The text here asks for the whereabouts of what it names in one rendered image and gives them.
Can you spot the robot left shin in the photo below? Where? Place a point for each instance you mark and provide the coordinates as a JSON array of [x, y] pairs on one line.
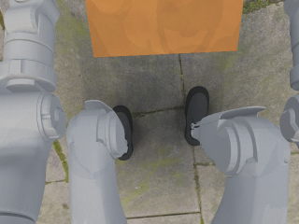
[[93, 104]]

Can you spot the robot right upper arm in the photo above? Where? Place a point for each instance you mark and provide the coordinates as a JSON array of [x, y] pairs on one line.
[[289, 120]]

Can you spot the left robot forearm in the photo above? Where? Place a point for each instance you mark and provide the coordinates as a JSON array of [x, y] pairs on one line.
[[29, 47]]

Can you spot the right robot forearm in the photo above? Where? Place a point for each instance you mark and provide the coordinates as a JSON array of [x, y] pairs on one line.
[[291, 8]]

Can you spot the robot left upper arm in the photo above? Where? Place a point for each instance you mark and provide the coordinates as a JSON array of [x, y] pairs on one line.
[[30, 122]]

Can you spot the carton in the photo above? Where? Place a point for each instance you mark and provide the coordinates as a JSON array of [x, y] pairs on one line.
[[156, 27]]

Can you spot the right robot foot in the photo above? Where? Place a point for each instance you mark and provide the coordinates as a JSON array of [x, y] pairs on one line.
[[196, 108]]

